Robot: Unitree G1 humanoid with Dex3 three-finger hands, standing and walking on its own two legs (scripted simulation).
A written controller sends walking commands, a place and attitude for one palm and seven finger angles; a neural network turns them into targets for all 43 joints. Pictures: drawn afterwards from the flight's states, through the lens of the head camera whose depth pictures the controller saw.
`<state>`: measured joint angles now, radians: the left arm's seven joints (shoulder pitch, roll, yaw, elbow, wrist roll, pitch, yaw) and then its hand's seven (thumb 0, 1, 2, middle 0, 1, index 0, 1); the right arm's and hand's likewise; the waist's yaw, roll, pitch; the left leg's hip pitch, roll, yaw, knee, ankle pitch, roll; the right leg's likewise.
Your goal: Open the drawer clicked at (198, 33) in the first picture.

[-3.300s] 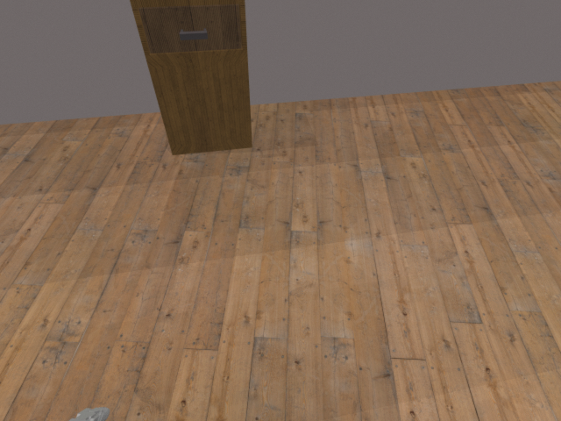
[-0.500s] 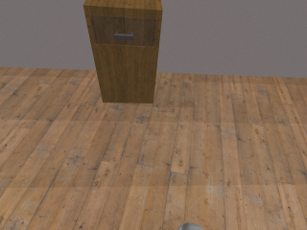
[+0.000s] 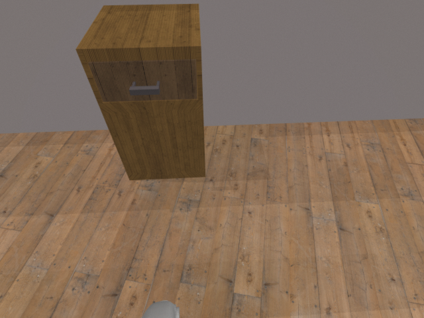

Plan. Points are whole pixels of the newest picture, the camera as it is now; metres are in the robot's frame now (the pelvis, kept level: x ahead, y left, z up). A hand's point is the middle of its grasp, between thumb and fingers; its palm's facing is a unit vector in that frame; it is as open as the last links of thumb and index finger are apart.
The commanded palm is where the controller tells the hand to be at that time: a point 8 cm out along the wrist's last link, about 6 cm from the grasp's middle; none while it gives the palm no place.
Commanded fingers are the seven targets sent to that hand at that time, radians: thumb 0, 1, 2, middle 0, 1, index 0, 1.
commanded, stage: walk to a spot facing it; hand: left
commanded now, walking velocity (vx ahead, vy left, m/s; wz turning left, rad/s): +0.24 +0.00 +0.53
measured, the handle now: (145, 87) +0.95 +0.29 -0.11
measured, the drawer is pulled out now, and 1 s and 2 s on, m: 0.00 0.00 0.00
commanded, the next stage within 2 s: take the last steps up to it in 0.02 s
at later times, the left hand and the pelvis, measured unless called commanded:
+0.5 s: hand (100, 311) +0.18 +0.26 -0.18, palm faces +0.15 -0.97 -0.16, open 7.4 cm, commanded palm none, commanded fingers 0.00 0.90 0.90 -0.20 -0.30 -0.20 -0.30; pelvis +0.18 +0.08 +0.00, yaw +6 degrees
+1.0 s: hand (144, 210) +0.42 +0.20 -0.16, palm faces +0.13 -0.97 -0.22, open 7.1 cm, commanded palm none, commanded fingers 0.00 0.90 0.90 -0.20 -0.30 -0.20 -0.30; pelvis +0.35 +0.02 +0.00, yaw +5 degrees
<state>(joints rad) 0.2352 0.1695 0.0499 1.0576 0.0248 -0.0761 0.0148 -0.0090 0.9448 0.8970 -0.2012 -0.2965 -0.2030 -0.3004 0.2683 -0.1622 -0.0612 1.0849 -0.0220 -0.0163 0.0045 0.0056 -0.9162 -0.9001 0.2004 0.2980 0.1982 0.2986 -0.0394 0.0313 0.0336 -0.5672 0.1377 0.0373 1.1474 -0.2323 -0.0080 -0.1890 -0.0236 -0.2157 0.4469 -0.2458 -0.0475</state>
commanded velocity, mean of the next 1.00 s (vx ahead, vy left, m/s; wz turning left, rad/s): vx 0.25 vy -0.01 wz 0.03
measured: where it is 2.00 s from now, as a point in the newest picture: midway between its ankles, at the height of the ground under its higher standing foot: (213, 288)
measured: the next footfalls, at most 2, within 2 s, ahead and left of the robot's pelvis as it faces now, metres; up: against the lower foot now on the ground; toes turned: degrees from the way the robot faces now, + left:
left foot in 0.24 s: +0.25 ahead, +0.15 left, +0.00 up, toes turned +15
right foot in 0.86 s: +0.42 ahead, -0.07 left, +0.00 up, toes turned -4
